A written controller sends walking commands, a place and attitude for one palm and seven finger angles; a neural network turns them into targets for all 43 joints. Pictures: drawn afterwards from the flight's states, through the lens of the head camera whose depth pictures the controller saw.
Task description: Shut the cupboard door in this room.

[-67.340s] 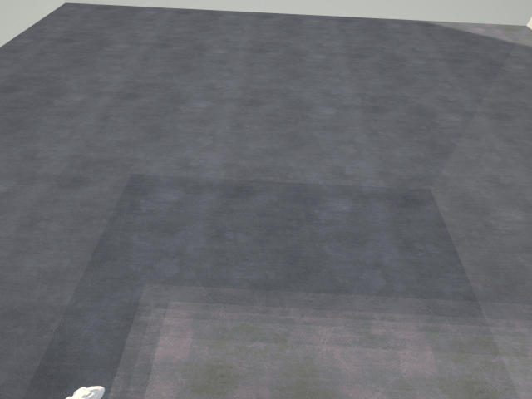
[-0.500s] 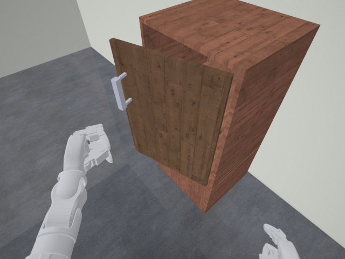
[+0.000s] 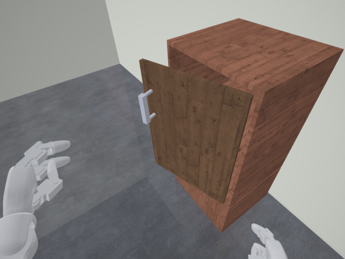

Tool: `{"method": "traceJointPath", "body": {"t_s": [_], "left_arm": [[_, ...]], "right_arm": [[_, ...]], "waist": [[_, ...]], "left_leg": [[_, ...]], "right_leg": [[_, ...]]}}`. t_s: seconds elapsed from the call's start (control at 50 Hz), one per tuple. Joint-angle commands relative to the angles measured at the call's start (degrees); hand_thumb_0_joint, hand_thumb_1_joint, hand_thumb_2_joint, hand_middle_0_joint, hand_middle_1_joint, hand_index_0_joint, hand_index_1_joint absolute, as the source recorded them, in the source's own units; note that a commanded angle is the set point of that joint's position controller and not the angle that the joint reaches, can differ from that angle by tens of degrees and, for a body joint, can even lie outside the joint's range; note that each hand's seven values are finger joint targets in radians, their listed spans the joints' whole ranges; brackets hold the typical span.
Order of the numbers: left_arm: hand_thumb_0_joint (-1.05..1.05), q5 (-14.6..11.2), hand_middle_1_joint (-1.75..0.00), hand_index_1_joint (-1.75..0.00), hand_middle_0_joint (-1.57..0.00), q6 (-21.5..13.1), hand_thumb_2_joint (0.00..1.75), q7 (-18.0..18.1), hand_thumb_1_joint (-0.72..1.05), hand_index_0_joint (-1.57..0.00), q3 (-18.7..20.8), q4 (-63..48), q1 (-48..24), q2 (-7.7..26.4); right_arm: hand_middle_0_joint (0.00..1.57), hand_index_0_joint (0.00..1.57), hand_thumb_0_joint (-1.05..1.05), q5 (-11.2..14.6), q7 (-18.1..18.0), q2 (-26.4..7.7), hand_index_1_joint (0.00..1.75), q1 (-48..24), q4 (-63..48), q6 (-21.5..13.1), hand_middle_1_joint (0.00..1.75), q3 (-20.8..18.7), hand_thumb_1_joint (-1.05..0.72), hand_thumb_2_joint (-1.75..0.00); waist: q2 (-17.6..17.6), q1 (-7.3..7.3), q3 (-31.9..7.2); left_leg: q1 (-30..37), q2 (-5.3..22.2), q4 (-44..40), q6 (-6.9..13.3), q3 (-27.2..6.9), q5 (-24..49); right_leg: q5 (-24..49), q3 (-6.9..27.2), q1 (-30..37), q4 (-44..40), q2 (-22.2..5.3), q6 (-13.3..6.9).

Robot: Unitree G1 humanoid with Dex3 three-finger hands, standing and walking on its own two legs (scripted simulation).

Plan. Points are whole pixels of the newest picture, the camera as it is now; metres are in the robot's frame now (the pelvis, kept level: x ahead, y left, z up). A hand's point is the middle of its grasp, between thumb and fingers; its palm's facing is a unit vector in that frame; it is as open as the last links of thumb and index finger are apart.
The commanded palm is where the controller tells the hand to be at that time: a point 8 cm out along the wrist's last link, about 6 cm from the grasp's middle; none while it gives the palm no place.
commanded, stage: draw the hand back to the body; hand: left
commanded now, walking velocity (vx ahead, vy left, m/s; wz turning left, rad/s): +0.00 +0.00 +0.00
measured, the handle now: (148, 106) +0.65 +0.18 -0.02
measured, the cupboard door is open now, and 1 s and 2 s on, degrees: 18 18 18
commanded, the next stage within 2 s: step back with the hand held close in 0.48 s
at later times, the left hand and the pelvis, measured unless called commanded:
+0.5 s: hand (43, 193) +0.18 +0.25 +0.15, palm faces +0.45 -0.81 -0.39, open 7.4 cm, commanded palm +0.13 +0.29 +0.17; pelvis -0.01 -0.01 +0.00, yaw +0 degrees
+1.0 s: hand (40, 188) +0.19 +0.26 +0.15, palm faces +0.35 -0.78 -0.51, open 7.4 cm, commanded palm +0.13 +0.30 +0.17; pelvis -0.02 +0.01 -0.01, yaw -2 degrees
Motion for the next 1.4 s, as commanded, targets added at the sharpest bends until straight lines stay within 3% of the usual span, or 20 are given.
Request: {"method": "traceJointPath", "body": {"t_s": [0.0,0.08,0.14,0.18,0.22,0.34,0.36,0.44,0.58,0.6,0.62,0.68,0.72,0.84,0.9,0.98,1.14,1.18,1.24,1.38], "left_arm": [[0.0,-0.38,-0.42,-0.42,-0.31,-5.26,0.9,1.29,0.9,-0.31,9.77,-17.74,-2.99,12.21],[0.0,-1.0,-0.3,-0.3,-0.2,-6.08,0.9,1.55,0.9,-0.2,14.08,-18.72,2.91,14.02],[0.0,-0.41,-0.3,-0.3,-0.2,-6.18,0.9,1.38,0.9,-0.2,9.8,-16.11,0.69,10.2],[0.0,-0.12,-0.3,-0.3,-0.2,-6.59,0.9,1.8,0.9,-0.2,9.77,-16.54,-1.12,10.66],[0.0,-0.1,-0.3,-0.3,-0.2,-6.88,0.9,2.06,0.9,-0.2,10.33,-16.5,-1.53,11.37],[0.0,-0.24,-0.3,-0.3,-0.2,-7.16,0.9,2.33,0.9,-0.2,12.93,-17.9,-0.7,14.01],[0.0,-0.12,-0.3,-0.3,-0.2,-7.35,0.9,2.25,0.9,-0.2,12.06,-18.65,-1.02,13.01],[0.0,-0.38,-0.3,-0.3,-0.2,-6.98,0.9,2.0,0.9,-0.2,12.58,-17.03,0.68,12.91],[0.0,-0.49,-0.3,-0.3,-0.2,-6.84,0.9,1.65,0.9,-0.2,11.86,-17.05,1.11,11.96],[0.0,-0.13,-0.3,-0.3,-0.2,-9.29,0.9,2.29,0.9,-0.2,17.6,-20.39,-4.8,17.71],[0.0,-0.13,-0.3,-0.3,-0.2,-9.82,0.9,2.15,0.9,-0.2,15.17,-15.68,0.44,14.48],[0.0,0.24,-0.3,-0.3,-0.2,-11.5,0.9,2.23,0.9,-0.2,13.48,-16.2,2.98,13.07],[0.0,0.07,-0.3,-0.3,-0.2,-11.69,0.9,2.59,0.9,-0.2,14.04,-16.14,4.97,13.61],[0.0,-0.3,-0.3,-0.3,-0.2,-11.17,0.9,3.05,0.9,-0.2,17.52,-19.98,7.8,17.05],[0.0,-0.47,-0.3,-0.3,-0.2,-10.74,0.9,3.22,0.9,-0.2,17.87,-21.39,10.31,16.99],[0.0,-0.5,-0.3,-0.3,-0.2,-10.44,0.9,3.51,0.9,-0.2,17.88,-21.3,11.63,16.6],[0.0,1.12,-0.3,-0.3,-0.2,-11.9,0.9,4.26,0.9,-0.2,18.85,-21.5,7.78,17.12],[0.0,1.66,-0.3,-0.3,-0.2,-12.37,0.9,4.32,0.9,-0.2,17.44,-21.25,6.77,15.49],[0.0,2.54,-0.3,-0.3,-0.2,-13.2,0.9,4.61,0.9,-0.2,18.39,-22.69,4.45,16.48],[0.0,3.78,-0.3,-0.3,-0.2,-14.38,0.9,4.61,0.9,-0.2,17.89,-23.28,1.38,15.08]], "right_arm": [[0.2,0.2,0.0,-0.2,-0.55,-6.24,0.3,-8.34,-9.36,-4.71,0.3,-3.55,-0.9,-0.9],[0.2,0.2,0.0,-0.06,-0.61,-6.27,0.3,-8.24,-8.9,-5.65,0.3,-4.07,-0.9,-0.9],[0.2,0.2,0.0,0.14,-0.8,-6.94,0.3,-7.98,-7.94,-6.16,0.3,-4.38,-0.9,-0.9],[0.2,0.2,0.0,0.11,-1.05,-7.06,0.3,-7.69,-7.75,-6.56,0.3,-4.51,-0.9,-0.9],[0.2,0.2,0.0,0.04,-1.3,-7.03,0.3,-7.76,-7.8,-6.88,0.3,-4.6,-0.9,-0.9],[0.2,0.2,0.0,-0.15,-1.64,-6.78,0.3,-8.41,-7.49,-7.68,0.3,-4.37,-0.9,-0.9],[0.2,0.2,0.0,-0.1,-1.55,-6.27,0.3,-8.42,-7.52,-7.73,0.3,-4.09,-0.9,-0.9],[0.2,0.2,0.0,-0.24,-1.43,-6.35,0.3,-8.22,-7.24,-7.75,0.3,-4.12,-0.9,-0.9],[0.2,0.2,0.0,-0.26,-1.14,-6.32,0.3,-7.99,-7.6,-7.29,0.3,-4.3,-0.9,-0.9],[0.2,0.2,0.0,0.33,-1.24,-8.5,0.3,-7.23,-9.46,-6.17,0.3,-5.21,-0.9,-0.9],[0.2,0.2,0.0,-0.16,-1.38,-7.83,0.3,-6.67,-8.03,-5.51,0.3,-5.11,-0.9,-0.9],[0.2,0.2,0.0,-0.22,-1.07,-8.02,0.3,-6.5,-8.15,-4.17,0.3,-5.78,-0.9,-0.9],[0.2,0.2,0.0,-0.23,-1.31,-8.28,0.3,-6.35,-8.51,-3.38,0.3,-6.02,-0.9,-0.9],[0.2,0.2,0.0,-0.01,-2.35,-8.77,0.3,-6.87,-10.59,-0.96,0.3,-6.61,-0.9,-0.9],[0.2,0.2,0.0,0.07,-2.41,-8.61,0.3,-6.17,-11.7,0.0,0.3,-6.67,-0.9,-0.9],[0.2,0.2,0.0,0.07,-2.58,-8.7,0.3,-5.89,-12.21,0.65,0.3,-6.64,-0.9,-0.9],[0.2,0.2,0.0,-0.3,-3.37,-9.51,0.3,-5.73,-12.26,-0.76,0.3,-6.41,-0.9,-0.9],[0.2,0.2,0.0,-0.27,-3.24,-9.34,0.3,-4.88,-12.22,-1.27,0.3,-6.2,-0.9,-0.9],[0.2,0.2,0.0,-0.53,-3.23,-9.93,0.3,-4.65,-11.99,-2.29,0.3,-6.46,-0.9,-0.9],[0.2,0.2,0.0,-1.21,-2.94,-9.75,0.3,-3.91,-11.25,-4.15,0.3,-6.47,-0.9,-0.9]], "waist": [[-0.59,-0.16,-5.42],[-1.61,0.32,-3.46],[-1.61,-0.94,0.88],[-0.93,-1.03,0.15],[-2.97,-0.73,-1.0],[-0.14,0.23,-2.34],[1.43,0.07,-2.04],[0.31,0.13,-0.51],[-0.42,-0.03,-1.81],[-0.32,-2.33,0.42],[-3.07,-2.8,-0.83],[-3.95,-3.25,-3.67],[-3.34,-3.31,-5.37],[-1.48,-3.05,-11.26],[-1.8,-3.08,-12.35],[-2.3,-3.39,-10.36],[0.14,-3.34,-4.02],[-0.14,-3.72,-2.94],[1.08,-3.68,-2.77],[2.53,-3.75,-1.02]], "left_leg": [[-1.83,4.44,-3.35,-3.52,-3.21,19.07],[-3.84,4.24,-3.42,-3.04,-2.63,15.42],[-4.35,4.44,-4.3,-2.67,-3.03,10.42],[-3.96,4.26,-4.47,-2.4,-3.04,8.53],[-3.95,4.02,-4.43,-1.95,-2.94,7.15],[-4.2,3.72,-4.06,-1.84,-2.48,8.71],[-4.1,3.61,-4.09,-2.03,-2.47,9.33],[-4.45,3.8,-4.07,-2.11,-2.3,9.96],[-3.59,3.94,-3.83,-2.05,-1.85,11.73],[-7.8,5.42,-0.74,-0.62,-3.61,5.85],[-6.71,4.95,1.33,-0.5,-3.86,4.23],[-6.59,5.34,3.27,-1.0,-4.32,6.89],[-6.92,5.93,2.51,-1.06,-4.41,9.65],[-8.6,8.14,2.91,-1.89,-5.27,27.84],[-10.43,8.99,3.54,-2.36,-5.83,29.59],[-14.99,9.5,2.25,-1.43,-6.78,21.44],[-33.07,10.93,-5.62,2.29,-10.62,-11.6],[-36.47,10.84,-6.2,2.72,-11.17,-17.49],[-39.6,11.36,-7.1,3.45,-12.27,-22.49],[-45.88,13.73,-8.98,4.36,-14.43,-27.68]], "right_leg": [[11.62,1.42,2.7,-1.18,-1.8,0.1],[9.94,1.74,2.19,-1.65,-2.0,0.18],[4.97,1.83,-1.79,-2.71,-1.94,0.33],[3.52,1.93,-1.95,-2.46,-2.04,0.33],[2.31,2.13,-1.5,-2.55,-2.14,0.43],[3.92,2.84,0.59,-2.85,-2.29,0.18],[4.48,2.77,0.74,-2.55,-2.36,0.04],[5.2,2.82,0.26,-3.17,-2.09,0.07],[7.01,2.82,0.64,-2.68,-2.19,0.28],[7.28,10.28,-3.88,-4.93,-5.82,-0.26],[5.36,11.54,-5.7,-6.0,-7.99,-0.99],[8.37,11.86,-6.28,-3.93,-9.92,-2.16],[11.34,10.61,-5.77,-1.52,-9.22,-1.6],[27.47,7.92,-0.72,7.66,-6.82,-0.24],[27.01,8.25,-0.42,10.13,-6.61,-0.36],[21.75,9.05,-1.15,10.2,-6.27,-0.11],[6.95,9.47,3.8,11.17,-3.43,1.42],[4.56,9.74,4.63,11.59,-3.48,1.34],[2.16,9.51,5.87,12.78,-2.7,1.53],[2.95,8.51,8.63,19.07,-0.43,1.95]]}}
